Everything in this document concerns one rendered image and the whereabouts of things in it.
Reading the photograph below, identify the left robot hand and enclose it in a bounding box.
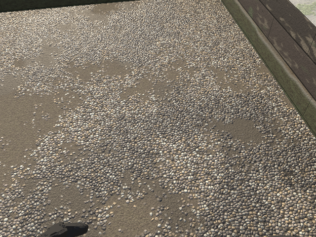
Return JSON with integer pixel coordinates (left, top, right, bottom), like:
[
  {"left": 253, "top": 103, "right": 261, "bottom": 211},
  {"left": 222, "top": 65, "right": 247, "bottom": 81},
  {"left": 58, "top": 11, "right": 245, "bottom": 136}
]
[{"left": 38, "top": 221, "right": 89, "bottom": 237}]

